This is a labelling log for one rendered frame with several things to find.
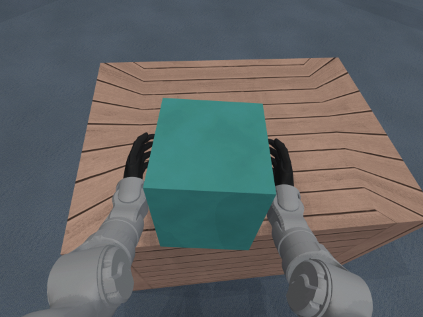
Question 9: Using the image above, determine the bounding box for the right robot forearm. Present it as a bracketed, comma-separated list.
[267, 184, 350, 283]

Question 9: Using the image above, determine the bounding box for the robot right hand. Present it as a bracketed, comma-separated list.
[268, 138, 294, 186]

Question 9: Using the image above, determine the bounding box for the right robot upper arm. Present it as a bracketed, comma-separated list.
[286, 259, 373, 317]

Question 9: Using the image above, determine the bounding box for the left robot upper arm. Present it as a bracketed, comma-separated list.
[22, 245, 134, 317]

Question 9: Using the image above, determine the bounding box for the pedestal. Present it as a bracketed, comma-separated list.
[61, 57, 423, 291]

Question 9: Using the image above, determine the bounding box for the carton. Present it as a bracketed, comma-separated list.
[143, 98, 276, 250]

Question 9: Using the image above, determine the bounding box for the left robot forearm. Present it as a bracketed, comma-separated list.
[47, 177, 149, 304]

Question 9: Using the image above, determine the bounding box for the robot left hand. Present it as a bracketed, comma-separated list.
[124, 132, 155, 179]

